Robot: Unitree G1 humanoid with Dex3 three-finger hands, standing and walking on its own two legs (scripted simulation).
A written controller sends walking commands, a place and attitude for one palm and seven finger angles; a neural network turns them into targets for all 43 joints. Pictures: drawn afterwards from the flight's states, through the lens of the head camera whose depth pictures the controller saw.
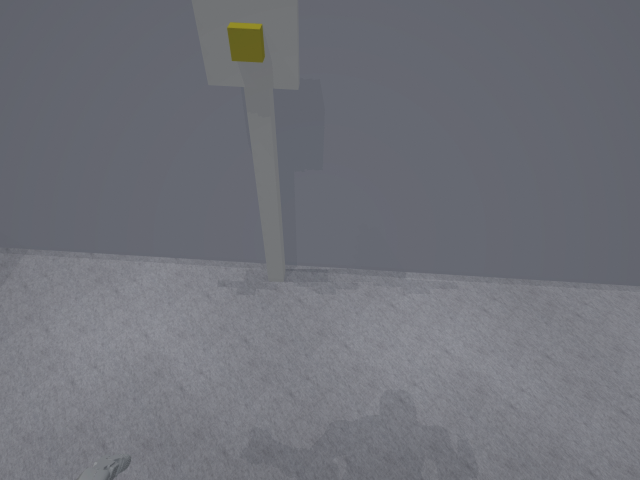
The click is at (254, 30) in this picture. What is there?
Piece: button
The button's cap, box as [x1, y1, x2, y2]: [227, 22, 264, 62]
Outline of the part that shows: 230,22 227,29 232,60 262,62 264,52 261,24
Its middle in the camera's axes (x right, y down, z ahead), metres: -0.16 -0.41 +0.81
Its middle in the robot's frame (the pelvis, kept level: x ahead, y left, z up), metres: +0.89 +0.20 +0.15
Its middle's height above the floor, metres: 0.92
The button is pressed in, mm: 0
